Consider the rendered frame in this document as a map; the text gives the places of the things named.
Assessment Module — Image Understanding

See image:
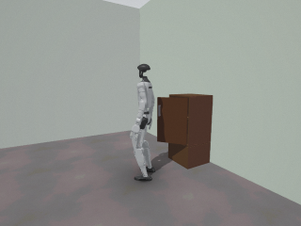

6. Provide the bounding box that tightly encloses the robot left forearm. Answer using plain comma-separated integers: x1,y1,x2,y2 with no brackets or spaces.
135,100,146,125

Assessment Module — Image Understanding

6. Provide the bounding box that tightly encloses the right robot upper arm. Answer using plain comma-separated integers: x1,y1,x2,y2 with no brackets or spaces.
151,89,155,103

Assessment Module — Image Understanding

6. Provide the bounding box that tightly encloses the robot right forearm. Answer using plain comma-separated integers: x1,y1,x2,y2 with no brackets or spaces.
149,102,155,117

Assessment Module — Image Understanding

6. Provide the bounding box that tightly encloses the robot left hand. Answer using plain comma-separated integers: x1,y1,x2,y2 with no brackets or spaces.
130,124,140,141

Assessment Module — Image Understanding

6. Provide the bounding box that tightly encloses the robot right thigh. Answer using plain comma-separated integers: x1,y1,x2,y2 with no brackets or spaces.
139,119,151,149

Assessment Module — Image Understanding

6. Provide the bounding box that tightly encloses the robot head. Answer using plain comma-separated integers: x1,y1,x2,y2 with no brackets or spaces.
137,64,151,83

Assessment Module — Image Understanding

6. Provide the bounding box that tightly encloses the handle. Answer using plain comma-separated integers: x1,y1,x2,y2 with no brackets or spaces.
158,105,161,117

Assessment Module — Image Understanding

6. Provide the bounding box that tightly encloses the cupboard door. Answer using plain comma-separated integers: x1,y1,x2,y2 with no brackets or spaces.
157,97,188,145

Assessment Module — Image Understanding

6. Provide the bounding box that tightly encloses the left robot upper arm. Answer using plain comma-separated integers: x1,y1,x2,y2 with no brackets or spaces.
136,82,147,106

